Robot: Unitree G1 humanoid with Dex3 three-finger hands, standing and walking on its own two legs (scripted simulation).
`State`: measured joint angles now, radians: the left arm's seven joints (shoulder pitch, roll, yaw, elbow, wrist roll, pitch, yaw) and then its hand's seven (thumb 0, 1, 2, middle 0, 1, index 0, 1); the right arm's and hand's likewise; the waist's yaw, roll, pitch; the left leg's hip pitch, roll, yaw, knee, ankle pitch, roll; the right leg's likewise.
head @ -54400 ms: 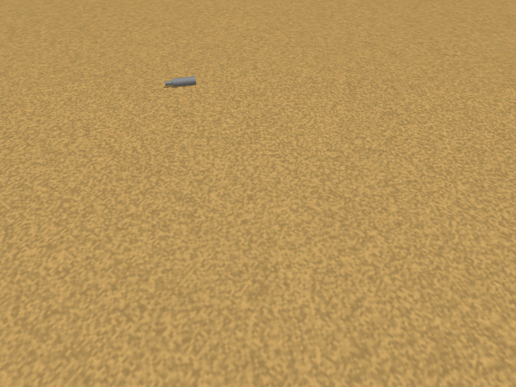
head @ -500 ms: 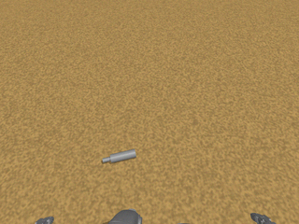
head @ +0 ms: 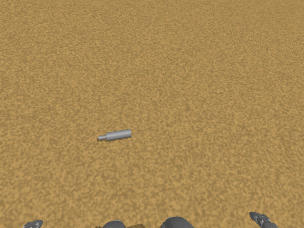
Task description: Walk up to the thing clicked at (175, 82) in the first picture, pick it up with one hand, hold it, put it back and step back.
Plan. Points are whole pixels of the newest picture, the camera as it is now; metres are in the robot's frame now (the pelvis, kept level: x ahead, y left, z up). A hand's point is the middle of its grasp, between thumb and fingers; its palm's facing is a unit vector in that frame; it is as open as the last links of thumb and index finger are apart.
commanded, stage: step back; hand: left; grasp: from above
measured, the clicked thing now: (115, 135) +0.73 +0.23 -0.74
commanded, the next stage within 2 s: stand in 2.00 s
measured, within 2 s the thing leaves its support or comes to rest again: neither
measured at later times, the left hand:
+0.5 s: hand out of the picture -0.05 +0.23 -0.14, palm faces +0.04 -0.90 -0.44, open 7.4 cm
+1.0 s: hand out of the picture -0.32 +0.17 -0.14, palm faces +0.02 -0.91 -0.42, open 7.4 cm
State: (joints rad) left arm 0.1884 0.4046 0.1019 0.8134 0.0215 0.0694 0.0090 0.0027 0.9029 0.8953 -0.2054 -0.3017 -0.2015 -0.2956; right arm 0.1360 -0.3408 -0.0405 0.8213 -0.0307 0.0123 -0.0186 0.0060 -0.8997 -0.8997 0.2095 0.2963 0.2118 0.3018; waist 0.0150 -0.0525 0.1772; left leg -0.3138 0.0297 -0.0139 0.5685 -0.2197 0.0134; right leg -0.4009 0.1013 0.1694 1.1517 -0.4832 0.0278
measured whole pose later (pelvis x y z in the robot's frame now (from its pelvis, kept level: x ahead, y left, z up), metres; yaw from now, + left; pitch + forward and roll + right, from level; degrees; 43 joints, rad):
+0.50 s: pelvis -0.18 -0.05 -0.01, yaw +4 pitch -2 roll +1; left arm 0.12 0.37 0.08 0.74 0.04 0.05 0.02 0.00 0.90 0.90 -0.21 -0.30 -0.20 -0.30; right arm 0.23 -0.39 -0.05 0.87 -0.02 0.04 -0.03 0.01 -0.90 -0.90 0.20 0.30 0.21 0.30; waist -0.01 0.01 0.18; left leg -0.27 -0.04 -0.04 0.75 -0.45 -0.01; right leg -0.41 -0.03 -0.04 0.67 -0.22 -0.03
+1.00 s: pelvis -0.34 -0.10 -0.01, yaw -1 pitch -3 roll +1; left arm 0.29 0.35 0.07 0.96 0.05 0.01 0.00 0.00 0.90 0.89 -0.21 -0.30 -0.20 -0.30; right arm 0.15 -0.41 -0.06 0.88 -0.03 0.07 0.00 0.00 -0.90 -0.90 0.20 0.30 0.21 0.30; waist 0.05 0.03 0.09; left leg -0.48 -0.04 -0.13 0.93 -0.42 0.00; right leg -0.21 0.01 0.04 0.65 -0.39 -0.03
